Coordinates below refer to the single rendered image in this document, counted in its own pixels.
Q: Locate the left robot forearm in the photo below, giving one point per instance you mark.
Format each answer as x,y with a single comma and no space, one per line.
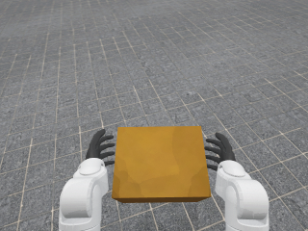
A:
81,198

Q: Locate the left robot hand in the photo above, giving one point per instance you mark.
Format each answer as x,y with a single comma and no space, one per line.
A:
95,148

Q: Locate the carton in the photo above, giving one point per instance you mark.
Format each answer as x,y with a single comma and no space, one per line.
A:
160,164

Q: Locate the right robot forearm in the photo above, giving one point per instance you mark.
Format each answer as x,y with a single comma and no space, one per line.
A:
246,202

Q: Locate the right robot hand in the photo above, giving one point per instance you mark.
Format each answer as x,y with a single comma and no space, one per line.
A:
225,152

